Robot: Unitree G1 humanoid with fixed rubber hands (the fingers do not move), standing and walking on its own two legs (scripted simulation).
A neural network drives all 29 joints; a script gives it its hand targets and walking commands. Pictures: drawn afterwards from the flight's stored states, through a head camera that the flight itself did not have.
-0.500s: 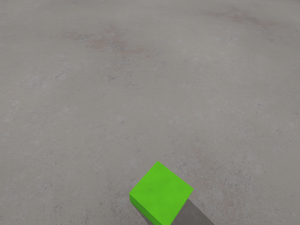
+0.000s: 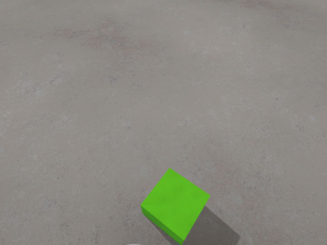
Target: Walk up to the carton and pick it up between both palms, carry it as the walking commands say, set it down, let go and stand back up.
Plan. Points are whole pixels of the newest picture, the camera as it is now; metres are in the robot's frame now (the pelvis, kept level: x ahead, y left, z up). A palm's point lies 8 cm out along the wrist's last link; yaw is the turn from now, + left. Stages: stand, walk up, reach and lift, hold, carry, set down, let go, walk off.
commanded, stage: walk up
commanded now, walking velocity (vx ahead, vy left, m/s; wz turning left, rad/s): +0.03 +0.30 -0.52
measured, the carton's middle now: (175, 205) +0.41 -0.02 -0.68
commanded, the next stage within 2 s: none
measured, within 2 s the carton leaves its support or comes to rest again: neither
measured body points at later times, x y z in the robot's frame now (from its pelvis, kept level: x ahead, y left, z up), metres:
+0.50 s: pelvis +0.03 +0.19 +0.00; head +0.07 +0.19 +0.45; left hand +0.20 +0.44 -0.13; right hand +0.06 -0.09 -0.12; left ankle +0.04 +0.32 -0.74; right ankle -0.02 +0.11 -0.67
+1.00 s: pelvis +0.04 +0.24 -0.01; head +0.08 +0.24 +0.43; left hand +0.27 +0.41 -0.15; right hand -0.06 -0.04 -0.13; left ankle +0.10 +0.34 -0.74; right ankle +0.01 +0.14 -0.72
